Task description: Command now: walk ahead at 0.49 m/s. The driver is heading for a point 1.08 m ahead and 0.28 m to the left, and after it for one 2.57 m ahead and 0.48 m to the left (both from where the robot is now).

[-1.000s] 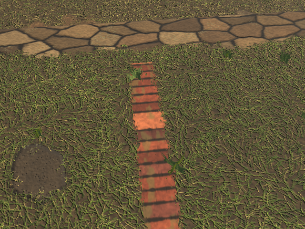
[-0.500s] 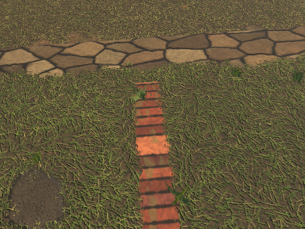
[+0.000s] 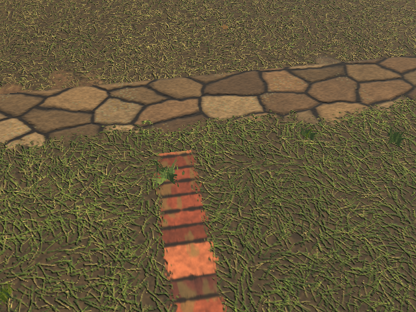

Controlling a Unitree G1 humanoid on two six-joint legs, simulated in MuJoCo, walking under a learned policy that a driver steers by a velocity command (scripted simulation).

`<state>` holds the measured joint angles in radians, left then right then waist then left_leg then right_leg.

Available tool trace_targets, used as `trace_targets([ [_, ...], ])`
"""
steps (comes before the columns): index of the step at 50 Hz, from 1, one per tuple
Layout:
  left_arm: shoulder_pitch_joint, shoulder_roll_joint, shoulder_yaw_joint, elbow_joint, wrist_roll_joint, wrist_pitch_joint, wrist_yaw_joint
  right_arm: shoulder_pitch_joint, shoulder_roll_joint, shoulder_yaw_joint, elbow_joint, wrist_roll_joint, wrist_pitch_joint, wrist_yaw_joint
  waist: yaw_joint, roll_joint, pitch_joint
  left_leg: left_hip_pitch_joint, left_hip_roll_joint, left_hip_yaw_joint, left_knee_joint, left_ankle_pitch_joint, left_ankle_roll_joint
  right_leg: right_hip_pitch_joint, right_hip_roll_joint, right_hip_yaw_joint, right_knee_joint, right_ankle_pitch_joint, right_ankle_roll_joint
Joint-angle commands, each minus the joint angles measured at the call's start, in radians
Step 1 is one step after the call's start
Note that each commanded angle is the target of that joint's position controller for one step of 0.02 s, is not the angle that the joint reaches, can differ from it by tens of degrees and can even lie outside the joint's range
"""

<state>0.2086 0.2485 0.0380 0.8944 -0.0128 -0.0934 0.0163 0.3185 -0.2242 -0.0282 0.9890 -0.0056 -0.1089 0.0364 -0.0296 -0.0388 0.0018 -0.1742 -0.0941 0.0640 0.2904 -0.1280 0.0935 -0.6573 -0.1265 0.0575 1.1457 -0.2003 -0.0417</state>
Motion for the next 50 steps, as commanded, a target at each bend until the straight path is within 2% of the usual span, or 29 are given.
trace_targets([
  [1,0.034,0.046,0.014,-0.043,0.013,0.004,0.007,-0.037,-0.130,-0.020,-0.053,0.001,-0.017,-0.020,0.046,0.077,0.055,-0.101,0.279,-0.209,-0.205,0.083,0.169,-0.030,-0.043,0.001,-0.136,0.156,0.027],
  [6,-0.161,0.028,0.005,-0.096,0.001,-0.008,-0.010,0.065,-0.163,-0.026,-0.029,0.020,-0.002,-0.037,-0.025,0.079,0.058,0.015,0.270,-0.160,-0.186,0.087,0.122,0.003,0.011,-0.043,-0.470,0.313,0.038],
  [9,-0.242,0.034,0.001,-0.127,-0.008,-0.012,-0.028,0.114,-0.166,-0.029,-0.007,0.026,0.011,-0.038,-0.052,0.087,0.081,0.115,0.307,-0.171,-0.145,0.069,0.118,-0.008,0.027,-0.046,-0.560,0.265,0.030],
  [11,-0.262,0.047,0.003,-0.146,-0.010,-0.020,-0.042,0.123,-0.171,-0.033,0.001,0.026,0.021,-0.040,-0.046,0.093,0.084,0.178,0.339,-0.185,-0.102,0.084,0.107,-0.001,0.036,-0.045,-0.604,0.192,0.006],
  [13,-0.206,0.074,0.014,-0.141,-0.009,-0.029,-0.049,0.101,-0.187,-0.039,-0.002,0.026,0.032,-0.042,-0.002,0.113,0.053,0.204,0.351,-0.188,-0.028,0.204,0.088,0.104,0.064,-0.066,-0.643,0.119,-0.023],
  [14,-0.111,0.102,0.030,-0.116,-0.007,-0.032,-0.048,0.077,-0.186,-0.038,-0.008,0.024,0.037,-0.042,0.054,0.115,-0.001,0.193,0.319,-0.158,0.085,0.373,0.068,0.242,0.098,-0.094,-0.666,0.105,-0.045],
  [15,0.075,0.159,0.059,-0.060,-0.007,-0.034,-0.042,0.067,-0.156,-0.026,-0.019,0.013,0.040,-0.041,0.131,0.092,-0.119,0.112,0.257,-0.107,0.305,0.447,0.039,0.494,0.090,-0.077,-0.656,0.124,-0.082],
  [16,0.250,0.262,0.084,-0.032,0.014,-0.033,-0.034,0.125,-0.076,0.002,-0.045,0.002,0.028,-0.036,0.154,-0.072,-0.287,-0.227,0.144,-0.040,0.697,0.170,-0.021,0.896,-0.160,0.249,-0.654,0.095,-0.195],
  [17,0.298,0.260,0.081,-0.018,0.015,-0.027,-0.042,0.197,0.000,0.026,-0.033,0.016,0.004,-0.031,0.135,-0.266,-0.392,-0.498,0.021,-0.127,0.933,-0.433,-0.044,1.078,-0.302,0.631,-0.804,-0.054,-0.278],
  [18,0.257,0.166,0.056,-0.025,0.013,-0.030,-0.039,0.117,-0.130,-0.009,-0.037,0.049,-0.012,-0.030,0.148,-0.155,-0.290,-0.589,0.077,-0.227,1.041,-0.405,-0.023,0.989,-0.273,0.575,-0.833,-0.103,-0.226],
  [19,0.155,0.131,0.043,-0.046,0.008,-0.032,-0.037,0.037,-0.166,-0.021,-0.066,0.061,-0.016,-0.033,0.120,-0.101,-0.167,-0.607,0.127,-0.206,1.030,-0.300,-0.010,0.835,-0.250,0.409,-0.852,-0.022,-0.183],
  [20,0.070,0.100,0.031,-0.059,0.010,-0.033,-0.040,0.000,-0.156,-0.025,-0.069,0.050,-0.011,-0.041,0.086,-0.030,-0.109,-0.557,0.171,-0.189,0.982,-0.209,-0.016,0.701,-0.207,0.293,-0.890,0.054,-0.160],
  [21,0.027,0.076,0.026,-0.060,0.014,-0.036,-0.043,0.001,-0.136,-0.031,-0.068,0.040,0.003,-0.045,0.055,-0.031,-0.062,-0.510,0.201,-0.190,0.926,-0.148,-0.021,0.610,-0.168,0.199,-0.931,0.097,-0.139],
  [23,0.017,0.052,0.023,-0.038,0.025,-0.041,-0.044,0.046,-0.087,-0.033,-0.053,0.042,0.033,-0.042,0.019,-0.056,-0.033,-0.434,0.216,-0.182,0.894,-0.089,-0.028,0.521,-0.119,0.076,-0.978,0.175,-0.125],
  [26,0.052,0.082,0.034,-0.006,0.033,-0.045,-0.032,0.009,-0.073,-0.040,-0.076,0.040,0.055,-0.044,0.011,-0.031,0.009,-0.508,0.213,-0.198,0.852,-0.002,-0.040,0.511,-0.115,-0.034,-1.000,0.313,-0.132],
  [29,0.072,0.093,0.036,0.009,0.036,-0.038,-0.014,-0.076,-0.072,-0.046,-0.115,0.032,0.054,-0.039,0.023,-0.019,0.036,-0.578,0.201,-0.207,0.713,0.119,-0.053,0.545,-0.114,-0.101,-1.016,0.337,-0.124],
  [33,0.102,0.118,0.040,0.021,0.027,-0.028,0.005,-0.203,-0.052,-0.038,-0.166,0.024,0.050,-0.017,0.062,-0.005,0.073,-0.571,0.194,-0.129,0.509,0.230,-0.048,0.594,-0.118,-0.183,-1.034,0.328,-0.103],
  [38,0.176,0.139,0.051,0.048,0.012,0.005,0.013,-0.337,-0.034,-0.029,-0.252,0.027,0.049,0.017,0.100,0.006,0.112,-0.637,0.184,-0.046,0.395,0.130,-0.017,0.778,-0.173,-0.236,-0.955,0.444,-0.098],
  [39,0.166,0.147,0.053,0.045,0.009,0.012,0.015,-0.343,-0.036,-0.030,-0.267,0.029,0.049,0.024,0.090,0.000,0.109,-0.610,0.171,-0.021,0.380,0.088,-0.005,0.790,-0.177,-0.252,-0.923,0.523,-0.091],
  [41,0.133,0.178,0.062,0.029,0.004,0.022,0.020,-0.308,-0.064,-0.045,-0.283,0.031,0.053,0.032,0.048,-0.041,0.056,-0.469,0.109,0.049,0.373,-0.006,0.029,0.790,-0.173,-0.286,-0.808,0.845,-0.073],
  [42,0.117,0.194,0.066,0.021,0.002,0.028,0.024,-0.245,-0.090,-0.058,-0.278,0.033,0.055,0.032,0.006,-0.067,0.010,-0.368,0.069,0.076,0.380,-0.056,0.050,0.783,-0.169,-0.295,-0.703,0.999,-0.063],
  [43,0.093,0.209,0.069,0.013,-0.001,0.034,0.026,-0.127,-0.133,-0.082,-0.256,0.036,0.057,0.029,-0.063,-0.072,-0.058,-0.202,0.033,0.083,0.343,-0.056,0.081,0.742,-0.154,-0.301,-0.536,1.052,-0.048],
  [44,0.073,0.208,0.067,-0.001,-0.005,0.031,0.025,0.036,-0.202,-0.118,-0.215,0.035,0.060,0.013,-0.149,-0.034,-0.140,0.071,0.024,0.023,0.250,0.008,0.123,0.596,-0.104,-0.309,-0.288,0.893,-0.010],
  [45,0.103,0.105,0.037,-0.032,0.035,0.015,0.015,0.108,-0.294,-0.136,-0.191,0.035,0.067,-0.010,-0.106,0.201,-0.201,0.336,0.246,-0.319,0.256,0.095,0.186,0.280,0.001,-0.288,0.047,0.056,0.026],
  [46,0.166,0.037,0.011,-0.086,0.010,-0.031,-0.005,0.090,-0.326,-0.131,-0.229,0.017,0.048,-0.003,-0.030,0.298,-0.371,0.593,0.445,-0.912,0.069,-0.090,0.403,-0.045,0.190,-0.058,0.317,-0.423,0.052],
  [47,0.019,0.129,0.032,-0.109,-0.027,-0.066,-0.017,0.105,-0.241,-0.111,-0.223,0.012,0.041,0.001,-0.096,0.147,-0.312,0.562,0.415,-0.837,-0.001,-0.085,0.330,-0.154,0.129,0.057,0.334,-0.346,0.025],
  [48,-0.030,0.135,0.033,-0.132,-0.039,-0.079,-0.020,0.047,-0.195,-0.099,-0.226,0.019,0.033,-0.001,-0.067,0.110,-0.182,0.428,0.377,-0.668,0.001,-0.018,0.282,-0.181,0.086,0.042,0.257,-0.243,0.003],
  [49,-0.026,0.127,0.035,-0.115,-0.018,-0.076,-0.011,-0.039,-0.165,-0.089,-0.248,0.026,0.028,0.001,-0.010,0.005,-0.113,0.263,0.328,-0.548,-0.003,0.074,0.240,-0.112,0.038,0.036,0.170,-0.172,0.008],
  [50,-0.013,0.139,0.047,-0.111,0.003,-0.064,-0.004,-0.094,-0.136,-0.079,-0.265,0.025,0.028,-0.002,0.025,0.003,-0.079,0.144,0.291,-0.469,-0.017,0.155,0.219,-0.041,0.013,0.031,0.094,-0.135,0.022],
])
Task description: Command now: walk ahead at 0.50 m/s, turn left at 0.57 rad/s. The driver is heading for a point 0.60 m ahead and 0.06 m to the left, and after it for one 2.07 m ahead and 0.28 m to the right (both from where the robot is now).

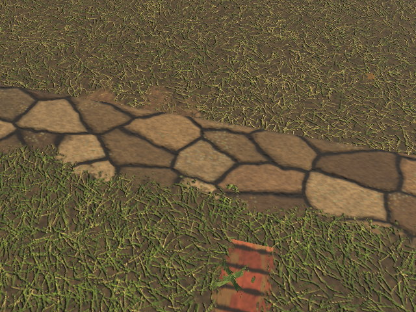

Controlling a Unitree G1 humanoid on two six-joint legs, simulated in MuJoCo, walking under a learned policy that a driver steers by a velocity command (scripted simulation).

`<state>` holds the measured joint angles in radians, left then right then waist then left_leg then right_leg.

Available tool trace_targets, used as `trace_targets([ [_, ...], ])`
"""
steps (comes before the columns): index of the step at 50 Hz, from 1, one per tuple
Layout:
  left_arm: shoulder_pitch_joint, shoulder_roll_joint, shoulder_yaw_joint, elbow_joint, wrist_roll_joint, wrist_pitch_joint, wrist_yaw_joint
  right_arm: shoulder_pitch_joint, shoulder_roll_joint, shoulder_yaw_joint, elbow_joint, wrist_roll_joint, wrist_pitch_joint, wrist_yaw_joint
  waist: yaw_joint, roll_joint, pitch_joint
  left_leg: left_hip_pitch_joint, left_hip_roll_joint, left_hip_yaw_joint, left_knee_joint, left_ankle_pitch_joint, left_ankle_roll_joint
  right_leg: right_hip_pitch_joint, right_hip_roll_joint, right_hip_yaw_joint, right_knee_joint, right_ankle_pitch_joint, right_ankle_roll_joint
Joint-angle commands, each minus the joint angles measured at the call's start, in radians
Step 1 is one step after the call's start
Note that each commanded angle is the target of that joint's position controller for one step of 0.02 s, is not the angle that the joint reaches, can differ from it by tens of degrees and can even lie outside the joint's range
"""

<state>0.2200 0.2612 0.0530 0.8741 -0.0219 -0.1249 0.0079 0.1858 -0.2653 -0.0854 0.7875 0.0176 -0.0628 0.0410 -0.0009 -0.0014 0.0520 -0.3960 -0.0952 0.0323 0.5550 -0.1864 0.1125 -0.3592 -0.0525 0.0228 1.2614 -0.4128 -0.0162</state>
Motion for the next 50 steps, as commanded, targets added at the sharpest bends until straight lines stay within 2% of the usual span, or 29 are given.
trace_targets([
  [1,-0.006,0.127,0.037,-0.094,0.019,-0.016,0.003,0.024,-0.082,-0.015,-0.074,-0.005,-0.018,-0.011,0.021,-0.013,-0.121,0.293,0.269,-0.402,-0.304,0.248,0.192,-0.279,-0.078,0.068,-0.058,0.101,0.008],
  [3,-0.009,0.102,0.036,-0.112,0.032,0.007,0.005,0.039,-0.105,-0.019,-0.075,-0.001,-0.021,-0.022,0.034,0.004,-0.105,0.215,0.245,-0.354,-0.325,0.330,0.197,-0.252,-0.077,0.046,-0.141,0.131,0.041],
  [6,-0.120,0.081,0.030,-0.158,0.040,0.018,0.012,0.098,-0.145,-0.029,-0.070,0.000,-0.018,-0.044,0.003,0.032,-0.072,0.169,0.208,-0.298,-0.332,0.365,0.175,-0.283,-0.048,0.022,-0.330,0.275,0.075],
  [10,-0.261,0.055,0.016,-0.204,0.027,0.009,0.000,0.154,-0.141,-0.028,-0.065,0.007,-0.004,-0.055,-0.056,0.087,-0.059,0.167,0.166,-0.288,-0.303,0.225,0.117,-0.226,0.017,0.018,-0.627,0.475,0.070],
  [13,-0.321,0.076,0.019,-0.237,0.017,-0.003,-0.015,0.189,-0.145,-0.028,-0.056,0.011,0.002,-0.057,-0.079,0.102,-0.055,0.215,0.197,-0.357,-0.259,0.168,0.106,-0.194,0.044,0.031,-0.721,0.487,0.057],
  [16,-0.301,0.113,0.032,-0.247,0.014,-0.020,-0.029,0.185,-0.146,-0.030,-0.060,0.010,0.011,-0.065,-0.056,0.124,-0.061,0.293,0.233,-0.448,-0.177,0.157,0.091,-0.146,0.054,0.054,-0.784,0.390,0.026],
  [18,-0.169,0.142,0.049,-0.217,0.017,-0.030,-0.024,0.146,-0.133,-0.026,-0.078,0.008,0.015,-0.066,0.018,0.145,-0.105,0.285,0.198,-0.456,-0.072,0.258,0.061,0.032,0.066,0.028,-0.842,0.363,-0.015],
  [19,-0.039,0.181,0.064,-0.198,0.033,-0.035,-0.018,0.123,-0.091,-0.010,-0.097,0.000,0.012,-0.060,0.082,0.108,-0.214,0.207,0.146,-0.404,0.117,0.257,0.027,0.263,-0.024,0.094,-0.819,0.370,-0.067],
  [20,0.118,0.258,0.084,-0.183,0.052,-0.030,-0.009,0.205,-0.032,0.007,-0.120,0.002,0.006,-0.059,0.092,-0.086,-0.379,-0.076,0.023,-0.276,0.456,0.006,-0.045,0.642,-0.246,0.396,-0.819,0.294,-0.188],
  [21,0.158,0.243,0.082,-0.156,0.035,-0.017,-0.019,0.287,-0.048,0.016,-0.130,0.021,0.000,-0.059,0.060,-0.352,-0.436,-0.323,0.003,-0.230,0.677,-0.413,-0.070,0.767,-0.391,0.765,-0.923,0.073,-0.277],
  [22,0.105,0.151,0.059,-0.180,0.020,-0.009,-0.017,0.243,-0.144,-0.005,-0.110,0.028,0.003,-0.058,0.074,-0.207,-0.294,-0.407,0.074,-0.248,0.778,-0.348,-0.078,0.652,-0.366,0.698,-0.954,-0.070,-0.240],
  [23,0.059,0.112,0.046,-0.190,0.022,0.003,-0.012,0.150,-0.166,-0.011,-0.126,0.018,0.011,-0.057,0.080,-0.107,-0.181,-0.408,0.112,-0.203,0.791,-0.260,-0.084,0.512,-0.322,0.536,-0.966,-0.030,-0.196],
  [24,0.019,0.099,0.038,-0.182,0.028,0.009,-0.015,0.102,-0.146,-0.010,-0.138,0.004,0.012,-0.055,0.059,-0.053,-0.099,-0.371,0.138,-0.184,0.745,-0.198,-0.085,0.368,-0.270,0.427,-0.998,0.075,-0.181],
  [25,-0.001,0.082,0.030,-0.173,0.034,0.009,-0.017,0.089,-0.126,-0.012,-0.142,-0.003,0.014,-0.052,0.033,-0.060,-0.064,-0.333,0.165,-0.184,0.693,-0.160,-0.081,0.282,-0.228,0.349,-1.025,0.148,-0.172],
  [26,-0.008,0.080,0.028,-0.164,0.038,0.006,-0.021,0.109,-0.100,-0.008,-0.138,0.005,0.016,-0.047,0.013,-0.085,-0.051,-0.284,0.179,-0.176,0.661,-0.142,-0.079,0.222,-0.198,0.287,-1.053,0.191,-0.167],
  [28,0.004,0.088,0.032,-0.142,0.029,-0.005,-0.029,0.119,-0.064,0.000,-0.135,0.007,0.022,-0.045,0.001,-0.096,-0.049,-0.261,0.181,-0.153,0.599,-0.119,-0.083,0.186,-0.180,0.209,-1.090,0.276,-0.190],
  [31,0.027,0.130,0.044,-0.114,0.022,-0.009,-0.029,0.046,-0.053,0.010,-0.159,-0.007,0.016,-0.044,0.005,-0.066,-0.046,-0.310,0.202,-0.138,0.444,-0.015,-0.095,0.223,-0.193,0.146,-1.117,0.402,-0.216],
  [34,0.049,0.153,0.046,-0.095,0.011,0.005,-0.023,-0.049,-0.036,0.023,-0.175,-0.008,0.000,-0.030,0.036,-0.063,-0.039,-0.276,0.206,-0.088,0.251,0.129,-0.099,0.240,-0.164,0.061,-1.121,0.453,-0.192],
  [38,0.134,0.173,0.042,-0.054,0.000,0.034,-0.020,-0.175,-0.029,0.028,-0.212,-0.008,-0.018,-0.016,0.080,-0.079,-0.016,-0.170,0.143,-0.032,0.060,0.181,-0.108,0.253,-0.150,0.034,-1.045,0.629,-0.166],
  [40,0.146,0.185,0.043,-0.041,-0.005,0.049,-0.016,-0.178,-0.052,0.019,-0.221,-0.008,-0.028,-0.010,0.064,-0.108,-0.039,-0.117,0.115,-0.041,-0.007,0.162,-0.091,0.296,-0.162,0.061,-0.969,0.696,-0.142],
  [42,0.105,0.185,0.041,-0.047,-0.013,0.056,-0.008,-0.058,-0.094,-0.002,-0.181,-0.023,-0.036,-0.013,-0.016,-0.108,-0.108,0.084,0.084,-0.030,-0.126,0.261,-0.058,0.286,-0.126,0.062,-0.835,0.749,-0.093],
  [43,0.109,0.156,0.031,-0.054,-0.006,0.051,-0.006,0.032,-0.145,-0.019,-0.158,-0.039,-0.039,-0.023,-0.054,-0.082,-0.178,0.269,0.136,-0.060,-0.137,0.453,-0.027,0.211,-0.069,0.036,-0.706,0.678,-0.049],
  [44,0.113,0.081,0.003,-0.095,0.029,0.041,-0.007,0.157,-0.232,-0.036,-0.152,-0.073,-0.032,-0.040,-0.086,0.087,-0.333,0.591,0.383,-0.267,-0.026,0.899,0.061,-0.034,0.015,-0.014,-0.402,0.261,0.013],
  [45,0.269,0.036,-0.016,-0.077,0.017,0.042,-0.008,0.155,-0.239,-0.031,-0.166,-0.067,-0.010,-0.042,-0.044,0.288,-0.499,0.761,0.593,-0.484,-0.009,1.010,0.211,-0.230,0.078,0.032,-0.136,-0.330,0.050],
  [46,0.243,0.145,0.015,-0.061,-0.006,0.055,-0.005,0.147,-0.187,-0.023,-0.172,-0.045,0.008,-0.040,-0.075,0.192,-0.488,0.666,0.540,-0.449,-0.052,0.838,0.201,-0.262,0.043,0.095,-0.031,-0.308,0.060],
  [47,0.167,0.157,0.024,-0.085,-0.017,0.069,0.000,0.092,-0.150,-0.011,-0.169,-0.030,0.014,-0.041,-0.057,0.160,-0.366,0.572,0.490,-0.358,-0.090,0.690,0.168,-0.337,0.015,0.063,-0.008,-0.253,0.064],
  [48,0.140,0.137,0.024,-0.084,-0.008,0.090,0.009,0.032,-0.116,0.001,-0.161,-0.021,0.016,-0.042,-0.029,0.120,-0.280,0.447,0.447,-0.296,-0.139,0.555,0.141,-0.339,-0.015,0.042,-0.034,-0.192,0.076],
  [49,0.140,0.133,0.031,-0.083,0.002,0.115,0.018,-0.029,-0.094,0.007,-0.159,-0.023,0.018,-0.041,0.003,0.126,-0.214,0.304,0.415,-0.237,-0.196,0.437,0.125,-0.283,-0.034,0.038,-0.062,-0.139,0.089],
  [50,0.161,0.116,0.031,-0.084,0.004,0.140,0.025,-0.076,-0.104,0.003,-0.154,-0.037,0.018,-0.041,0.035,0.150,-0.180,0.171,0.394,-0.183,-0.250,0.368,0.122,-0.199,-0.031,0.018,-0.060,-0.081,0.101],
])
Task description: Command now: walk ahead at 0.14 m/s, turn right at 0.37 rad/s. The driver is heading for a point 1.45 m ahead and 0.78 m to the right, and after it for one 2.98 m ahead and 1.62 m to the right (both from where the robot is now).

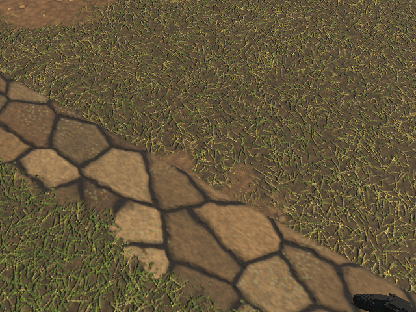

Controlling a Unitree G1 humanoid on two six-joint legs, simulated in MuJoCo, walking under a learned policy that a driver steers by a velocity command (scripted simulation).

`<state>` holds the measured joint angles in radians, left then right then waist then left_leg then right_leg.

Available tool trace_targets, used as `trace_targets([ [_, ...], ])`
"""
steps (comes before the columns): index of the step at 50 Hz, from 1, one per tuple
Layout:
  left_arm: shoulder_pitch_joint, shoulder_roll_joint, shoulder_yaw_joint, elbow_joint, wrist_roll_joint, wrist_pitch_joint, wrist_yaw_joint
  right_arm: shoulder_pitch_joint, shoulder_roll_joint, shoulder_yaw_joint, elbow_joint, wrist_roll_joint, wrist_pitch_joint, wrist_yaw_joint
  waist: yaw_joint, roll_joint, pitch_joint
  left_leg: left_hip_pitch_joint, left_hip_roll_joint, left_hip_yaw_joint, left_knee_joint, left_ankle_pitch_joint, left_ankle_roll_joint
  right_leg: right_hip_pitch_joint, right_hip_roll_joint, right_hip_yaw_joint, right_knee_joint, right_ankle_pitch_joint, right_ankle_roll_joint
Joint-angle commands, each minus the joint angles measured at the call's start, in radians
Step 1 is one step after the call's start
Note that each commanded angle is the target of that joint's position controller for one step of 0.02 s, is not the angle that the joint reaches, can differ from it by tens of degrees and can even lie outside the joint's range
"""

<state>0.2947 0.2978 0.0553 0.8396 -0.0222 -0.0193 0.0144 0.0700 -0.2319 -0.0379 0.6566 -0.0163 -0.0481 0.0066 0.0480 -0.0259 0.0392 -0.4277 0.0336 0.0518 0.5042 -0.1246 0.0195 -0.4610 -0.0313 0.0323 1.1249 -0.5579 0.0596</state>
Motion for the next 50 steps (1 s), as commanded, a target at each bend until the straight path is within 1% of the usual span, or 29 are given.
trace_targets([
  [1,0.099,0.064,0.030,-0.054,0.006,0.049,0.024,0.006,-0.140,-0.047,-0.022,-0.014,-0.001,-0.008,0.005,0.185,-0.149,0.132,0.258,-0.161,-0.234,0.257,0.220,-0.055,-0.046,-0.007,0.071,0.104,0.030],
  [4,0.053,0.051,0.034,-0.094,0.013,0.065,0.025,-0.022,-0.147,-0.052,-0.002,-0.013,-0.009,-0.022,0.007,0.170,-0.127,0.101,0.269,-0.085,-0.265,0.191,0.223,-0.040,-0.060,-0.013,-0.040,0.202,0.018],
  [6,-0.003,0.043,0.029,-0.124,0.017,0.064,0.013,-0.018,-0.162,-0.058,0.014,-0.006,-0.004,-0.035,-0.010,0.156,-0.135,0.123,0.277,-0.052,-0.262,0.164,0.218,-0.012,-0.071,-0.019,-0.150,0.255,0.001],
  [8,-0.040,0.051,0.029,-0.148,0.016,0.066,-0.001,-0.014,-0.184,-0.065,0.027,0.002,0.008,-0.042,-0.022,0.156,-0.144,0.147,0.293,-0.036,-0.254,0.144,0.214,0.025,-0.066,-0.038,-0.230,0.272,-0.013],
  [11,-0.066,0.073,0.038,-0.180,0.015,0.074,-0.020,0.001,-0.210,-0.074,0.049,0.022,0.025,-0.039,-0.030,0.160,-0.137,0.198,0.319,-0.031,-0.212,0.107,0.187,0.065,-0.049,-0.068,-0.342,0.240,-0.046],
  [13,-0.033,0.071,0.045,-0.176,0.018,0.074,-0.029,-0.007,-0.214,-0.077,0.063,0.040,0.036,-0.038,-0.005,0.141,-0.134,0.199,0.298,0.002,-0.133,0.051,0.134,0.158,-0.014,-0.111,-0.509,0.315,-0.085],
  [14,-0.006,0.092,0.056,-0.167,0.024,0.072,-0.025,0.031,-0.188,-0.072,0.082,0.042,0.043,-0.038,-0.005,0.100,-0.129,0.169,0.258,0.034,-0.053,-0.027,0.082,0.224,0.011,-0.101,-0.589,0.374,-0.114],
  [15,0.013,0.172,0.078,-0.174,0.028,0.068,-0.012,0.078,-0.143,-0.062,0.096,0.023,0.050,-0.034,-0.025,-0.093,-0.099,0.060,0.159,0.129,0.168,-0.169,-0.007,0.295,-0.099,0.088,-0.726,0.613,-0.171],
  [16,-0.001,0.267,0.089,-0.217,0.031,0.064,0.004,0.064,-0.109,-0.048,0.054,-0.020,0.052,-0.031,-0.056,-0.358,-0.065,-0.239,0.006,0.141,0.480,-0.542,-0.104,0.395,-0.320,0.416,-0.746,0.920,-0.329],
  [17,0.036,0.260,0.085,-0.223,0.062,0.040,-0.010,-0.030,-0.149,-0.060,0.027,-0.010,0.048,-0.038,0.026,-0.259,-0.145,-0.283,-0.033,-0.043,0.641,-0.565,-0.090,0.345,-0.361,0.486,-0.798,0.818,-0.428],
  [18,0.007,0.238,0.079,-0.224,0.064,0.018,-0.017,-0.055,-0.170,-0.069,0.025,0.016,0.050,-0.043,0.009,-0.170,-0.127,-0.300,-0.016,-0.090,0.688,-0.478,-0.067,0.336,-0.305,0.414,-0.807,0.727,-0.385],
  [19,-0.058,0.211,0.074,-0.232,0.041,0.010,-0.012,-0.028,-0.170,-0.075,0.043,0.020,0.054,-0.052,-0.028,-0.112,-0.118,-0.310,0.001,-0.109,0.674,-0.379,-0.055,0.331,-0.256,0.350,-0.794,0.665,-0.322],
  [20,-0.104,0.169,0.060,-0.244,0.022,0.011,-0.005,-0.013,-0.177,-0.079,0.063,0.010,0.059,-0.059,-0.044,-0.089,-0.121,-0.296,0.010,-0.118,0.659,-0.323,-0.057,0.318,-0.231,0.312,-0.787,0.654,-0.285],
  [21,-0.130,0.157,0.054,-0.254,0.017,0.015,0.003,0.001,-0.177,-0.081,0.067,0.003,0.060,-0.061,-0.060,-0.099,-0.131,-0.254,0.001,-0.116,0.665,-0.277,-0.063,0.288,-0.209,0.285,-0.783,0.686,-0.275],
  [23,-0.123,0.146,0.048,-0.266,0.024,0.020,0.013,0.020,-0.160,-0.079,0.071,0.009,0.054,-0.057,-0.066,-0.091,-0.164,-0.216,-0.021,-0.116,0.643,-0.219,-0.070,0.300,-0.181,0.263,-0.778,0.712,-0.273],
  [28,-0.090,0.171,0.061,-0.279,0.016,0.032,0.030,-0.025,-0.126,-0.062,0.058,0.016,0.044,-0.047,-0.034,-0.107,-0.156,-0.175,-0.044,-0.138,0.380,-0.188,-0.096,0.339,-0.162,0.314,-0.766,0.596,-0.278],
  [33,-0.106,0.182,0.068,-0.301,0.018,0.047,0.019,-0.017,-0.144,-0.064,0.057,0.026,0.030,-0.027,-0.025,-0.135,-0.137,-0.045,-0.072,-0.142,0.224,-0.236,-0.089,0.273,-0.146,0.409,-0.754,0.559,-0.291],
  [35,-0.119,0.180,0.069,-0.309,0.012,0.051,0.014,-0.003,-0.150,-0.065,0.056,0.029,0.021,-0.019,-0.028,-0.143,-0.144,-0.005,-0.079,-0.145,0.151,-0.244,-0.078,0.290,-0.138,0.454,-0.735,0.604,-0.286],
  [37,-0.148,0.176,0.068,-0.318,0.001,0.058,0.015,0.042,-0.153,-0.069,0.064,0.030,0.012,-0.010,-0.059,-0.139,-0.153,0.086,-0.083,-0.132,-0.009,-0.166,-0.057,0.286,-0.108,0.469,-0.697,0.632,-0.258],
  [38,-0.161,0.169,0.066,-0.324,-0.006,0.062,0.018,0.080,-0.162,-0.074,0.075,0.027,0.009,-0.007,-0.081,-0.127,-0.155,0.180,-0.066,-0.125,-0.127,-0.053,-0.041,0.246,-0.076,0.454,-0.670,0.585,-0.224],
  [39,-0.140,0.135,0.058,-0.329,-0.002,0.062,0.020,0.115,-0.213,-0.089,0.079,0.015,0.012,-0.010,-0.075,-0.053,-0.176,0.309,0.060,-0.208,-0.159,0.020,0.006,0.142,-0.023,0.402,-0.584,0.417,-0.173],
  [40,-0.079,0.085,0.046,-0.338,0.003,0.058,0.015,0.083,-0.299,-0.104,0.068,-0.001,0.025,-0.019,-0.006,0.228,-0.154,0.393,0.268,-0.431,-0.175,0.224,0.130,-0.061,0.143,0.199,-0.381,0.055,-0.105],
  [41,-0.091,0.163,0.068,-0.343,0.012,0.046,0.014,0.101,-0.268,-0.099,0.062,-0.024,0.023,-0.017,-0.045,0.291,-0.144,0.345,0.388,-0.573,-0.221,0.178,0.261,-0.171,0.141,0.123,-0.156,-0.084,-0.058],
  [42,-0.088,0.209,0.084,-0.328,0.011,0.043,0.010,0.065,-0.220,-0.084,0.041,-0.015,0.018,-0.022,-0.038,0.205,-0.120,0.331,0.356,-0.513,-0.236,-0.006,0.248,-0.201,0.081,0.132,-0.044,0.010,-0.046],
  [43,-0.087,0.199,0.085,-0.311,0.009,0.048,0.007,0.033,-0.185,-0.076,0.036,0.001,0.019,-0.028,-0.032,0.177,-0.091,0.323,0.281,-0.430,-0.251,-0.193,0.192,-0.227,0.059,0.114,-0.015,0.096,-0.037],
  [44,-0.083,0.176,0.080,-0.303,0.014,0.054,0.005,0.032,-0.175,-0.070,0.033,0.020,0.017,-0.035,-0.041,0.186,-0.069,0.346,0.239,-0.389,-0.266,-0.288,0.158,-0.274,0.050,0.100,0.020,0.155,-0.024],
  [45,-0.093,0.154,0.073,-0.306,0.013,0.054,-0.002,0.050,-0.173,-0.066,0.037,0.025,0.016,-0.042,-0.057,0.183,-0.050,0.356,0.234,-0.362,-0.280,-0.299,0.154,-0.307,0.037,0.089,0.054,0.192,-0.013],
  [47,-0.131,0.121,0.060,-0.326,0.002,0.043,-0.013,0.103,-0.186,-0.067,0.041,0.016,0.011,-0.048,-0.089,0.174,-0.035,0.369,0.217,-0.297,-0.315,-0.316,0.149,-0.326,0.020,0.037,0.029,0.241,-0.002],
  [50,-0.187,0.096,0.048,-0.352,0.001,0.027,-0.018,0.171,-0.205,-0.072,0.050,0.012,-0.001,-0.045,-0.130,0.172,-0.028,0.419,0.238,-0.253,-0.340,-0.293,0.161,-0.344,-0.011,0.018,-0.076,0.280,0.010],
])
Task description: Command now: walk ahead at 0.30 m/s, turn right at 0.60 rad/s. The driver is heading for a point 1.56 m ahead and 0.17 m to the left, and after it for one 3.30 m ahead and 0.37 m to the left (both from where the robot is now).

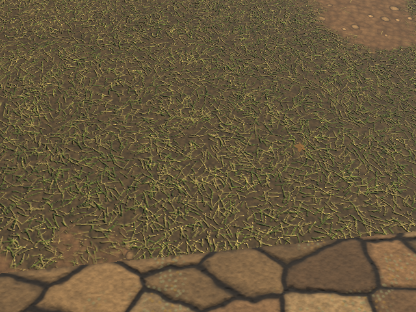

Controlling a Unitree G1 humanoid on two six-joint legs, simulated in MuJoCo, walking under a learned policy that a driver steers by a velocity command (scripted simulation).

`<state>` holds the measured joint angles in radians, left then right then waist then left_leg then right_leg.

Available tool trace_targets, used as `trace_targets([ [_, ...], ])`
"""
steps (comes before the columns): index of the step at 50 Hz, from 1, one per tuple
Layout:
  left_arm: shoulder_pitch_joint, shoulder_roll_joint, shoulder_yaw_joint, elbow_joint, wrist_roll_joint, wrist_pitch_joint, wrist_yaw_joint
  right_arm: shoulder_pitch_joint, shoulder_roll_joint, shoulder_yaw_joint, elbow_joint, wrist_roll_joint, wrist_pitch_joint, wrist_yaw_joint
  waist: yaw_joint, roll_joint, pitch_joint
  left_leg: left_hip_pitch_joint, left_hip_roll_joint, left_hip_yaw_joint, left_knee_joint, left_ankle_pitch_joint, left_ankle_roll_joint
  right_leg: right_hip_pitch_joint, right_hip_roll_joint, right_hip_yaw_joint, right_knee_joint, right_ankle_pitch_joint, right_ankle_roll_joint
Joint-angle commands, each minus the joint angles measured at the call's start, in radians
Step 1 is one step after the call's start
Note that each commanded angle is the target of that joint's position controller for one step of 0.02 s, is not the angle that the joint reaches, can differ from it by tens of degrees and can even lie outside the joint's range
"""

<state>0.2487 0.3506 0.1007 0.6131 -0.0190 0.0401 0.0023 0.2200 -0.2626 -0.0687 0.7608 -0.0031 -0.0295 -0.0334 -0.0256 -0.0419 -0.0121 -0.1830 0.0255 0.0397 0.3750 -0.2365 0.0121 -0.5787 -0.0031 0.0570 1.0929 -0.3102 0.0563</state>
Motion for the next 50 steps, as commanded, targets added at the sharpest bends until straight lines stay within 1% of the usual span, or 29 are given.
trace_targets([
  [1,-0.145,0.036,-0.002,-0.130,-0.001,-0.037,-0.008,0.027,-0.182,-0.044,-0.053,0.000,-0.024,-0.003,-0.058,0.188,0.026,0.173,0.253,-0.219,-0.216,-0.163,0.170,-0.210,-0.050,-0.012,-0.085,0.044,0.012],
  [5,-0.157,0.010,-0.017,-0.142,-0.001,-0.049,-0.025,0.024,-0.221,-0.056,-0.047,0.008,-0.034,0.015,-0.054,0.191,0.051,0.091,0.263,-0.107,-0.226,-0.096,0.160,-0.068,-0.075,-0.062,-0.262,0.056,-0.015],
  [9,-0.124,0.011,-0.022,-0.131,-0.006,-0.055,-0.033,0.041,-0.235,-0.057,-0.020,0.034,-0.038,0.047,-0.026,0.179,0.066,0.027,0.278,-0.070,-0.190,-0.079,0.157,0.123,-0.051,-0.104,-0.431,0.009,-0.074],
  [11,-0.005,0.031,-0.006,-0.085,-0.003,-0.055,-0.030,0.028,-0.223,-0.049,-0.008,0.044,-0.033,0.056,0.053,0.138,0.036,-0.056,0.256,-0.020,-0.066,0.015,0.132,0.358,0.008,-0.156,-0.560,0.075,-0.118],
  [12,0.123,0.083,0.023,-0.047,-0.007,-0.053,-0.021,0.041,-0.175,-0.030,-0.002,0.030,-0.037,0.058,0.116,0.080,-0.035,-0.120,0.204,0.052,0.129,0.142,0.094,0.555,0.023,-0.132,-0.586,0.082,-0.143],
  [13,0.272,0.179,0.045,-0.029,0.002,-0.052,-0.006,0.014,-0.093,0.003,-0.041,-0.012,-0.045,0.059,0.166,-0.160,-0.129,-0.322,0.116,0.138,0.532,-0.085,0.014,0.764,-0.197,0.183,-0.655,0.101,-0.202],
  [14,0.258,0.253,0.046,-0.058,0.005,-0.068,-0.011,0.014,-0.085,0.007,-0.091,0.003,-0.069,0.055,0.126,-0.324,-0.183,-0.631,-0.024,0.018,0.811,-0.348,-0.020,0.854,-0.380,0.665,-0.822,-0.096,-0.370],
  [15,0.232,0.168,0.024,-0.060,0.005,-0.090,-0.023,-0.030,-0.186,-0.017,-0.085,0.038,-0.083,0.059,0.152,-0.159,-0.136,-0.703,0.034,-0.081,0.922,-0.296,-0.007,0.800,-0.387,0.632,-0.853,-0.143,-0.376],
  [16,0.195,0.123,0.007,-0.054,0.011,-0.102,-0.028,-0.050,-0.192,-0.020,-0.090,0.052,-0.087,0.064,0.122,-0.148,-0.066,-0.725,0.072,-0.078,0.917,-0.207,0.019,0.733,-0.348,0.505,-0.840,-0.115,-0.348],
  [17,0.142,0.090,-0.005,-0.056,0.011,-0.106,-0.030,-0.046,-0.175,-0.016,-0.072,0.037,-0.085,0.063,0.093,-0.078,-0.022,-0.686,0.107,-0.080,0.868,-0.116,0.024,0.644,-0.299,0.400,-0.846,-0.050,-0.321],
  [18,0.090,0.069,-0.014,-0.058,0.014,-0.107,-0.030,-0.042,-0.169,-0.017,-0.064,0.018,-0.081,0.062,0.064,-0.066,0.008,-0.638,0.124,-0.086,0.799,-0.050,0.018,0.569,-0.262,0.325,-0.866,0.045,-0.301],
  [19,0.061,0.058,-0.019,-0.060,0.018,-0.110,-0.026,-0.024,-0.161,-0.018,-0.052,0.014,-0.073,0.066,0.039,-0.074,0.018,-0.585,0.131,-0.085,0.769,0.001,0.011,0.520,-0.236,0.268,-0.892,0.132,-0.287],
  [21,0.049,0.060,-0.018,-0.044,0.023,-0.123,-0.016,0.004,-0.133,-0.010,-0.024,0.015,-0.054,0.071,0.017,-0.053,0.012,-0.567,0.120,-0.070,0.737,0.085,-0.009,0.510,-0.221,0.167,-0.919,0.308,-0.280],
  [24,0.081,0.059,-0.017,0.001,0.026,-0.133,-0.006,-0.055,-0.103,0.000,-0.033,0.019,-0.040,0.067,0.032,-0.012,0.043,-0.602,0.101,-0.083,0.606,0.210,-0.029,0.522,-0.205,0.047,-0.943,0.420,-0.255],
  [28,0.104,0.075,-0.012,0.044,0.029,-0.139,0.005,-0.177,-0.075,0.015,-0.070,0.030,-0.047,0.083,0.077,-0.021,0.097,-0.528,0.045,-0.060,0.352,0.378,-0.014,0.498,-0.190,-0.078,-0.995,0.382,-0.211],
  [32,0.147,0.084,-0.005,0.096,0.016,-0.129,0.012,-0.271,-0.063,0.025,-0.118,0.028,-0.055,0.108,0.107,-0.002,0.133,-0.540,0.017,-0.034,0.212,0.364,0.026,0.622,-0.232,-0.132,-0.966,0.473,-0.197],
  [33,0.150,0.089,-0.004,0.103,0.014,-0.122,0.015,-0.281,-0.065,0.024,-0.129,0.027,-0.058,0.116,0.104,-0.007,0.127,-0.537,0.005,-0.019,0.194,0.327,0.040,0.662,-0.242,-0.143,-0.936,0.552,-0.192],
  [35,0.137,0.112,0.002,0.104,0.016,-0.107,0.026,-0.255,-0.088,0.014,-0.140,0.024,-0.057,0.123,0.075,-0.047,0.072,-0.466,-0.046,0.035,0.191,0.224,0.076,0.729,-0.247,-0.171,-0.819,0.907,-0.171],
  [37,0.127,0.140,0.008,0.098,0.021,-0.086,0.042,-0.116,-0.147,-0.015,-0.123,0.025,-0.047,0.117,-0.004,-0.091,-0.042,-0.290,-0.115,0.083,0.210,0.115,0.121,0.761,-0.238,-0.193,-0.579,1.233,-0.146],
  [38,0.106,0.146,0.007,0.091,0.016,-0.082,0.047,0.033,-0.193,-0.040,-0.097,0.027,-0.044,0.104,-0.091,-0.066,-0.120,-0.050,-0.134,0.065,0.150,0.173,0.160,0.651,-0.209,-0.216,-0.361,1.206,-0.119],
  [39,0.123,0.111,-0.010,0.068,0.036,-0.094,0.049,0.187,-0.267,-0.062,-0.078,0.025,-0.030,0.082,-0.141,0.059,-0.234,0.289,0.034,-0.191,0.166,0.201,0.227,0.379,-0.156,-0.207,-0.042,0.797,-0.086],
  [40,0.242,-0.030,-0.056,0.040,0.043,-0.123,0.021,0.165,-0.318,-0.070,-0.098,0.036,-0.035,0.080,-0.026,0.308,-0.379,0.652,0.306,-0.793,0.079,0.035,0.467,-0.065,0.085,-0.081,0.369,-0.234,-0.003],
  [41,0.125,0.073,-0.038,0.026,0.007,-0.164,0.001,0.186,-0.239,-0.052,-0.094,0.031,-0.033,0.074,-0.109,0.154,-0.409,0.646,0.289,-0.856,-0.045,-0.106,0.424,-0.174,0.047,0.101,0.414,-0.214,-0.035],
  [42,0.020,0.094,-0.035,-0.014,-0.028,-0.181,-0.008,0.147,-0.205,-0.044,-0.101,0.024,-0.035,0.068,-0.105,0.107,-0.250,0.516,0.255,-0.699,-0.068,-0.103,0.365,-0.213,-0.006,0.093,0.353,-0.143,-0.057],
  [43,-0.018,0.076,-0.042,-0.029,-0.014,-0.190,-0.003,0.078,-0.188,-0.036,-0.110,0.022,-0.040,0.068,-0.047,-0.004,-0.116,0.320,0.214,-0.597,-0.093,0.001,0.332,-0.190,-0.048,0.071,0.239,-0.087,-0.065],
  [44,-0.027,0.082,-0.034,-0.026,0.016,-0.187,0.005,0.024,-0.156,-0.028,-0.123,0.021,-0.043,0.065,-0.011,-0.008,-0.068,0.197,0.177,-0.523,-0.105,0.110,0.317,-0.135,-0.077,0.063,0.147,-0.058,-0.057],
  [45,-0.006,0.082,-0.031,-0.024,0.026,-0.176,0.004,-0.006,-0.150,-0.023,-0.139,0.009,-0.043,0.060,0.023,0.027,-0.033,0.093,0.147,-0.480,-0.130,0.187,0.319,-0.072,-0.090,0.060,0.121,-0.041,-0.047],
  [47,0.032,0.063,-0.034,-0.015,0.037,-0.154,0.007,-0.024,-0.153,-0.025,-0.139,0.011,-0.043,0.051,0.055,0.062,-0.011,-0.018,0.120,-0.419,-0.158,0.280,0.323,-0.030,-0.103,0.035,0.038,-0.027,-0.016],
  [50,-0.040,0.019,-0.053,-0.038,0.046,-0.141,0.012,-0.003,-0.189,-0.035,-0.123,0.017,-0.041,0.036,0.038,0.071,0.017,-0.140,0.068,-0.318,-0.159,0.341,0.296,0.004,-0.090,-0.010,-0.157,0.104,0.027],
])
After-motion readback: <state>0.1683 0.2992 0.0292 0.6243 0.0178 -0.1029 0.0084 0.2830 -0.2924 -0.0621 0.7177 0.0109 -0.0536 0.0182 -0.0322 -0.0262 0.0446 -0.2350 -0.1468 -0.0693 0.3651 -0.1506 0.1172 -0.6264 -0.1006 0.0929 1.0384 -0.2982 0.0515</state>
